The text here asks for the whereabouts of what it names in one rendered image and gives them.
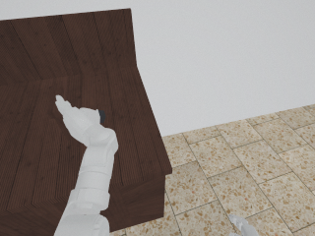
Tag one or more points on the tap lever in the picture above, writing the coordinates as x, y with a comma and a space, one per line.
102, 116

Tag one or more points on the left robot upper arm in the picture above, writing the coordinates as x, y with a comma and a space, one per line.
83, 225

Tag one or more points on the right robot hand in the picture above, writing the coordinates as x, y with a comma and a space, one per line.
242, 224

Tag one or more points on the left robot forearm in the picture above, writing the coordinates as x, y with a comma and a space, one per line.
90, 195

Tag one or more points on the counter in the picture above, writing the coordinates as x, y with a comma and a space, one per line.
90, 60

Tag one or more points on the left robot hand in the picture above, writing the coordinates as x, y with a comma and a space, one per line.
76, 120

